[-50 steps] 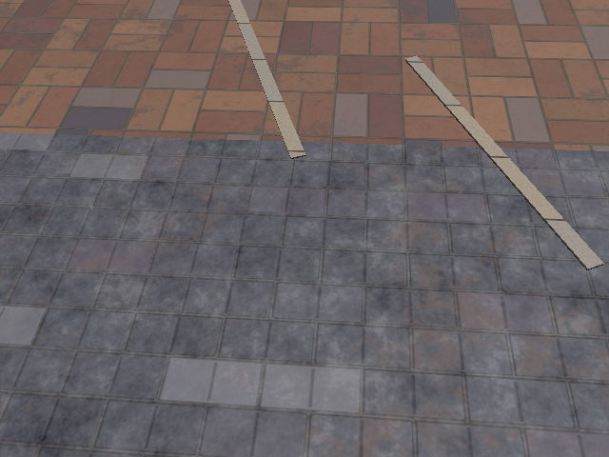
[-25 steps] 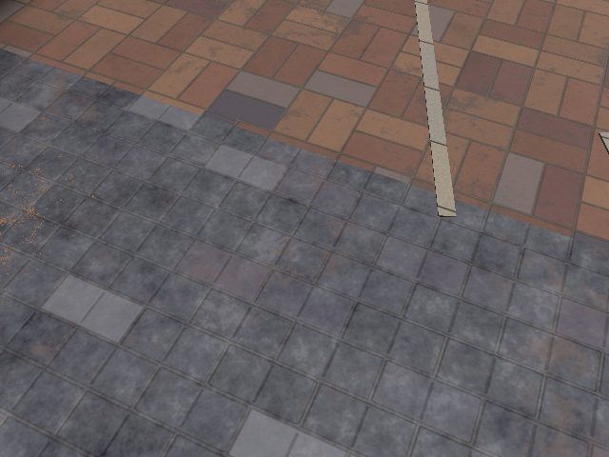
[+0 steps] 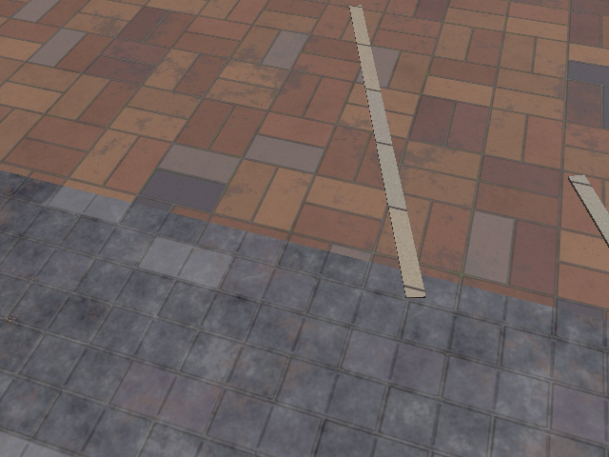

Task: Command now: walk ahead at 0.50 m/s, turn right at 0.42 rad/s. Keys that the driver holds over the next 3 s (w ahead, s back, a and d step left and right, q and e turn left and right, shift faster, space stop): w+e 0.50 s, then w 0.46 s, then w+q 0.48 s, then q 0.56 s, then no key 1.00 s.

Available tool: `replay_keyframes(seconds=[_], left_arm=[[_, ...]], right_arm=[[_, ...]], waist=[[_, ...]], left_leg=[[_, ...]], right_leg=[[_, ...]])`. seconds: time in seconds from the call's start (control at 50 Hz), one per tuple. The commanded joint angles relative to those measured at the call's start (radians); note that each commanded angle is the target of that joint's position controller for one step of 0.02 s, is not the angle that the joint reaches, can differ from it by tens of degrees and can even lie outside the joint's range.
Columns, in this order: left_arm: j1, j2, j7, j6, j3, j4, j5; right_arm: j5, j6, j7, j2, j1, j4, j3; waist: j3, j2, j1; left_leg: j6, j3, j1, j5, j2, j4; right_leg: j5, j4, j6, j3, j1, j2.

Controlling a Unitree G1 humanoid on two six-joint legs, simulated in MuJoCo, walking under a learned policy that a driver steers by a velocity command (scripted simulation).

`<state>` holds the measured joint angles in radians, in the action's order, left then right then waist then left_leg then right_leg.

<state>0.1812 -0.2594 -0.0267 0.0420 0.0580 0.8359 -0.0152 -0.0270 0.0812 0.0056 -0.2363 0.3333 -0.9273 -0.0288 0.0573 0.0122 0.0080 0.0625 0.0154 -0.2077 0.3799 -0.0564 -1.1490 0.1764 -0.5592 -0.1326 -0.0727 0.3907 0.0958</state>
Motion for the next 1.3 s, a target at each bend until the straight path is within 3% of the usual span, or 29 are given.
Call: replay_keyframes(seconds=[0.02, 0.04, 0.12, 0.22, 0.32, 0.38, 0.4, 0.42, 0.44, 0.46, 0.48, 0.5, 0.52, 0.54, 0.58, 0.64, 0.7, 0.78, 0.84, 0.88, 0.92, 0.94, 0.96, 0.98, 1.0, 1.02, 1.06, 1.14, 1.3], left_arm=[[0.106, -0.119, 0.006, -0.002, 0.035, -0.010, 0.011], [0.097, -0.099, 0.011, 0.002, 0.027, -0.003, 0.014], [0.149, -0.151, 0.015, 0.024, 0.039, 0.006, 0.019], [0.246, -0.160, 0.018, 0.015, 0.046, 0.009, 0.022], [0.306, -0.170, 0.030, 0.006, 0.051, 0.001, 0.004], [0.241, -0.196, 0.040, 0.007, 0.058, -0.030, -0.003], [0.208, -0.206, 0.038, 0.011, 0.060, -0.042, -0.004], [0.189, -0.203, 0.030, 0.017, 0.057, -0.046, 0.004], [0.194, -0.145, 0.018, 0.027, 0.040, -0.069, 0.018], [0.291, -0.055, 0.019, 0.026, 0.020, -0.103, 0.047], [0.310, -0.132, 0.028, 0.012, 0.026, -0.086, 0.010], [0.250, -0.151, 0.024, 0.002, 0.031, -0.073, -0.004], [0.198, -0.132, 0.014, 0.001, 0.026, -0.078, -0.008], [0.179, -0.115, 0.004, -0.004, 0.023, -0.082, -0.014], [0.185, -0.098, -0.011, -0.022, 0.018, -0.081, -0.025], [0.138, -0.084, -0.019, -0.028, 0.011, -0.098, -0.026], [0.020, -0.075, -0.026, -0.025, -0.001, -0.137, -0.028], [-0.121, -0.043, -0.037, -0.013, -0.029, -0.177, -0.023], [-0.168, -0.059, -0.030, -0.007, -0.032, -0.194, -0.020], [-0.143, -0.072, -0.020, 0.000, -0.028, -0.190, -0.024], [0.070, -0.101, -0.003, 0.017, -0.009, -0.112, -0.041], [0.249, -0.169, 0.011, 0.025, 0.012, -0.076, -0.059], [0.298, -0.290, 0.023, 0.018, 0.041, -0.068, -0.053], [0.268, -0.245, 0.026, 0.008, 0.039, -0.071, -0.009], [0.184, -0.182, 0.026, 0.011, 0.021, -0.075, -0.006], [0.130, -0.123, 0.021, 0.019, 0.005, -0.075, -0.009], [0.088, -0.071, 0.024, 0.035, -0.010, -0.065, -0.006], [0.136, -0.088, 0.028, 0.064, -0.002, -0.026, -0.002], [0.216, -0.092, 0.038, 0.065, -0.001, 0.037, -0.001]], right_arm=[[-0.004, 0.029, -0.011, -0.127, -0.049, 0.120, -0.023], [-0.015, 0.010, -0.011, -0.116, -0.037, 0.128, -0.018], [-0.025, -0.034, -0.018, -0.088, -0.079, 0.163, -0.007], [-0.015, -0.036, -0.024, -0.086, -0.284, 0.238, 0.000], [-0.004, -0.022, -0.029, -0.094, -0.411, 0.294, 0.010], [0.001, -0.008, -0.024, -0.131, -0.338, 0.290, 0.002], [0.002, -0.002, -0.017, -0.153, -0.253, 0.265, -0.007], [-0.002, 0.009, -0.005, -0.180, -0.128, 0.232, -0.019], [-0.022, 0.019, 0.013, -0.248, 0.018, 0.222, -0.037], [-0.040, 0.005, 0.021, -0.338, 0.053, 0.230, -0.060], [-0.021, -0.011, 0.015, -0.287, 0.011, 0.227, -0.059], [-0.014, -0.015, 0.011, -0.191, -0.049, 0.243, -0.038], [-0.011, -0.012, 0.005, -0.138, -0.082, 0.237, -0.024], [-0.012, -0.007, 0.004, -0.123, -0.086, 0.226, -0.019], [-0.004, 0.010, -0.002, -0.123, -0.058, 0.194, -0.018], [0.009, 0.034, -0.015, -0.135, -0.017, 0.161, -0.025], [0.011, 0.032, -0.018, -0.140, 0.009, 0.135, -0.028], [0.015, 0.023, -0.022, -0.152, 0.049, 0.099, -0.032], [0.014, 0.014, -0.021, -0.176, 0.103, 0.066, -0.040], [0.013, 0.003, -0.019, -0.192, 0.109, 0.049, -0.044], [0.020, -0.007, -0.016, -0.177, 0.114, 0.037, -0.037], [0.021, -0.005, -0.015, -0.140, 0.096, 0.071, -0.022], [0.033, -0.004, -0.022, -0.035, 0.182, 0.112, 0.000], [0.008, -0.015, -0.010, -0.151, 0.118, 0.093, -0.030], [0.015, -0.014, -0.014, -0.144, 0.059, 0.107, -0.033], [0.023, -0.012, -0.019, -0.120, 0.043, 0.104, -0.027], [0.007, -0.036, -0.026, -0.100, 0.074, 0.075, -0.027], [0.000, -0.061, -0.046, -0.070, 0.014, 0.083, -0.031], [-0.005, -0.059, -0.070, -0.034, -0.267, 0.179, -0.010]], waist=[[-0.033, 0.024, -0.013], [-0.021, 0.009, 0.016], [-0.032, -0.039, 0.020], [-0.021, -0.068, -0.060], [-0.031, -0.082, -0.109], [-0.046, -0.101, -0.052], [-0.076, -0.102, -0.012], [-0.139, -0.058, 0.054], [-0.274, 0.043, 0.109], [-0.376, 0.266, 0.063], [-0.333, 0.208, 0.026], [-0.195, 0.070, 0.021], [-0.114, 0.016, 0.017], [-0.082, 0.056, 0.005], [-0.068, 0.112, -0.013], [-0.069, 0.098, -0.020], [-0.030, 0.084, -0.005], [-0.013, 0.089, 0.023], [-0.005, 0.097, 0.037], [-0.012, 0.095, 0.017], [-0.126, 0.032, -0.076], [-0.250, -0.060, -0.151], [-0.344, -0.313, -0.108], [-0.292, -0.158, -0.125], [-0.155, -0.109, -0.084], [-0.096, -0.081, -0.054], [-0.048, -0.110, -0.004], [-0.018, -0.081, 0.009], [0.047, -0.074, -0.044]], left_leg=[[-0.015, -0.087, -0.416, -0.076, 0.111, -0.133], [-0.035, -0.083, -0.364, -0.080, 0.129, -0.076], [-0.095, -0.036, -0.353, -0.135, 0.144, 0.086], [-0.130, -0.021, -0.436, -0.332, 0.132, 0.352], [-0.114, -0.027, -0.443, -0.340, 0.086, 0.506], [-0.079, -0.051, -0.270, -0.264, 0.059, 0.619], [-0.062, -0.043, -0.138, -0.225, 0.034, 0.646], [-0.036, -0.048, 0.043, -0.247, 0.042, 0.713], [0.014, -0.222, 0.271, -0.087, 0.225, 0.746], [0.115, -0.647, 0.507, 0.008, 0.489, 0.828], [0.149, -0.790, 0.438, 0.098, 0.507, 0.856], [0.130, -0.636, 0.307, 0.099, 0.459, 0.868], [0.112, -0.488, 0.200, -0.016, 0.397, 0.893], [0.091, -0.381, 0.141, -0.120, 0.347, 0.914], [0.084, -0.261, 0.085, -0.296, 0.297, 0.935], [0.113, -0.186, 0.096, -0.415, 0.298, 0.966], [0.121, -0.118, 0.106, -0.410, 0.287, 1.009], [0.102, -0.028, 0.085, -0.459, 0.256, 1.008], [0.093, -0.036, 0.136, -0.511, 0.288, 0.973], [0.084, -0.034, 0.178, -0.630, 0.305, 0.903], [0.050, 0.037, 0.139, -0.797, 0.243, 0.618], [0.024, 0.075, -0.026, -0.546, 0.198, 0.350], [-0.017, 0.104, -0.379, 0.109, 0.022, 0.007], [-0.001, -0.037, -0.475, 0.137, 0.049, -0.092], [0.011, -0.066, -0.494, 0.052, 0.092, -0.086], [0.011, -0.068, -0.449, -0.014, 0.121, -0.026], [-0.005, -0.068, -0.355, -0.065, 0.143, 0.044], [-0.022, -0.066, -0.411, -0.178, 0.141, 0.065], [-0.019, 0.040, -0.452, -0.402, 0.128, 0.406]], right_leg=[[-0.106, 0.323, -0.191, 0.504, -0.296, -0.325], [-0.163, 0.342, -0.166, 0.440, -0.221, -0.280], [-0.255, 0.374, -0.157, 0.345, -0.149, -0.211], [-0.284, 0.354, -0.096, 0.352, -0.246, -0.173], [-0.400, 0.264, -0.088, 0.412, -0.376, -0.197], [-0.445, 0.192, -0.047, 0.459, -0.354, -0.216], [-0.509, 0.126, -0.027, 0.462, -0.319, -0.202], [-0.524, -0.027, -0.002, 0.426, -0.274, -0.150], [-0.343, -0.277, 0.025, 0.355, -0.169, -0.087], [0.307, -0.545, 0.058, 0.215, 0.137, 0.069], [0.365, -0.666, 0.048, 0.193, 0.249, -0.007], [0.269, -0.689, 0.051, 0.190, 0.261, -0.058], [0.198, -0.648, 0.060, 0.180, 0.240, -0.086], [0.171, -0.608, 0.069, 0.174, 0.216, -0.107], [0.153, -0.576, 0.083, 0.165, 0.174, -0.112], [0.104, -0.525, 0.095, 0.172, 0.212, -0.106], [0.013, -0.394, 0.114, 0.154, 0.271, -0.122], [-0.089, -0.150, 0.115, 0.055, 0.171, -0.138], [-0.054, -0.057, 0.086, 0.016, 0.114, -0.131], [0.006, -0.005, 0.055, -0.002, 0.051, -0.107], [-0.009, 0.097, 0.015, -0.012, -0.245, -0.062], [0.094, 0.122, -0.034, 0.188, -0.484, -0.245], [0.128, 0.234, -0.157, 0.664, -0.722, -0.526], [0.140, 0.274, -0.160, 0.698, -0.647, -0.508], [0.088, 0.282, -0.131, 0.532, -0.526, -0.461], [0.001, 0.320, -0.096, 0.419, -0.411, -0.414], [-0.079, 0.378, -0.037, 0.267, -0.287, -0.345], [-0.200, 0.438, -0.037, 0.140, -0.280, -0.338], [-0.361, 0.434, -0.009, -0.065, -0.355, -0.318]])
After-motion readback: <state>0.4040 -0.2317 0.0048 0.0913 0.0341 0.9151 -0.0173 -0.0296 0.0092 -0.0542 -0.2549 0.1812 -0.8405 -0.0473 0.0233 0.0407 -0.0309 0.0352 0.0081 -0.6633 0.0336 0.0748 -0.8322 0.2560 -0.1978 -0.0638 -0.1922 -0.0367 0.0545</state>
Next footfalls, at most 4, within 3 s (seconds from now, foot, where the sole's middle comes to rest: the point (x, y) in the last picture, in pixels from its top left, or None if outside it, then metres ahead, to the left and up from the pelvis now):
0.44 left None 0.43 0.09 -0.76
0.94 right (415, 406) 0.57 -0.21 -0.76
1.48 left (367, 280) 0.91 -0.13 -0.76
2.04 right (428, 245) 1.02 -0.30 -0.76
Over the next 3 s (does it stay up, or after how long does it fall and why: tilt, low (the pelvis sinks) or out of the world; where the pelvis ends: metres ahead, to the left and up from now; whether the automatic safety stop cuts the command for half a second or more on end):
stays up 0.92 -0.20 0.02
